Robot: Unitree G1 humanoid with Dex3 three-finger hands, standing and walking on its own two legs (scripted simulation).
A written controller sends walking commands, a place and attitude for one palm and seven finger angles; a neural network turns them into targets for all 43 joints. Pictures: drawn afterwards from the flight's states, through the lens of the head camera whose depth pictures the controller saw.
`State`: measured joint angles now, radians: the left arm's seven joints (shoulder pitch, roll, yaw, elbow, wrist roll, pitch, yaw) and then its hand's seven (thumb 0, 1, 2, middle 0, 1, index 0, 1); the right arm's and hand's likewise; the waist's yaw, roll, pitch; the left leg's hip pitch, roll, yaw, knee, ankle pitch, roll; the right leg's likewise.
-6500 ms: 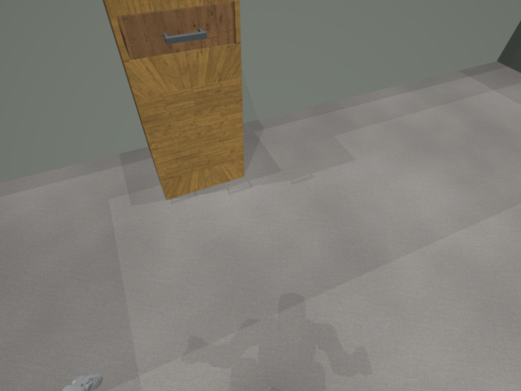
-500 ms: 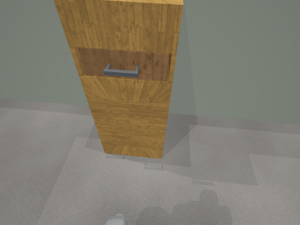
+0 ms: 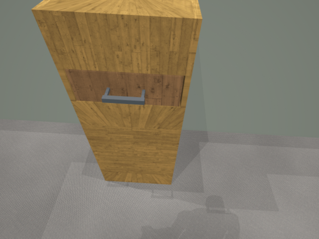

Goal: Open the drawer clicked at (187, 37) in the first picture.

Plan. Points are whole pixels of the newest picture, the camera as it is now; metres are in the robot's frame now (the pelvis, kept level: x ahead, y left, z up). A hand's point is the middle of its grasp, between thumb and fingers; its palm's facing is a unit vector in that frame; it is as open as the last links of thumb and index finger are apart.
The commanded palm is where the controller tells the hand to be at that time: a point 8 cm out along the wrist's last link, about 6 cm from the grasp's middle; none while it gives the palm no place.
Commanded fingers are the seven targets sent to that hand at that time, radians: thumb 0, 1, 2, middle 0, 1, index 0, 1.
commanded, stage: come to a stop and stand still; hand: left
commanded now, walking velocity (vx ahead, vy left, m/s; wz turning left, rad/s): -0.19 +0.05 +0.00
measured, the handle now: (124, 95) +0.55 +0.15 +0.03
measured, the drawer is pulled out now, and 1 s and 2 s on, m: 0.00 0.00 0.00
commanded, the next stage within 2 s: look again from close up in 0.68 s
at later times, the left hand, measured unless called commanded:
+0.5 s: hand out of the picture +0.02 +0.20 -0.18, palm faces +0.08 -0.98 -0.20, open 7.4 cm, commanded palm none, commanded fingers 0.00 0.90 0.90 -0.20 -0.30 -0.20 -0.30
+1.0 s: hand out of the picture -0.03 +0.15 -0.17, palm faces +0.03 -0.97 -0.22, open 7.3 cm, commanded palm none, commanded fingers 0.00 0.90 0.90 -0.20 -0.30 -0.20 -0.30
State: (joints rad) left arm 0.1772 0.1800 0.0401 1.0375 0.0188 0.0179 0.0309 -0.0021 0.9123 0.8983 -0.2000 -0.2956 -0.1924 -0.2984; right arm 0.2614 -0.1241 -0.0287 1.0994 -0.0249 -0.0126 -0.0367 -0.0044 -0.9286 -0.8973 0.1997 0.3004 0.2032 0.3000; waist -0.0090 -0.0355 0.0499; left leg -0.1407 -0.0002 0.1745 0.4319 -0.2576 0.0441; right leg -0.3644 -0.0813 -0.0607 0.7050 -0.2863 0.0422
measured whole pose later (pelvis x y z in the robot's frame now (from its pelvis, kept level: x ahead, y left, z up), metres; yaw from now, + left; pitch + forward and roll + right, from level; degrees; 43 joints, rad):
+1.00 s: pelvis -0.02 -0.02 +0.00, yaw +1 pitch -1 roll +0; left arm 0.30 0.12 0.00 1.12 0.01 -0.02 0.04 0.01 0.93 0.90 -0.21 -0.30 -0.20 -0.30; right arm 0.30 -0.16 0.00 1.08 -0.02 0.00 -0.03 0.01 -0.92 -0.90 0.20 0.30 0.20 0.30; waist -0.02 0.06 0.02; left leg -0.18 0.05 0.03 0.53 -0.32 -0.03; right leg -0.20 0.02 -0.08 0.53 -0.31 -0.05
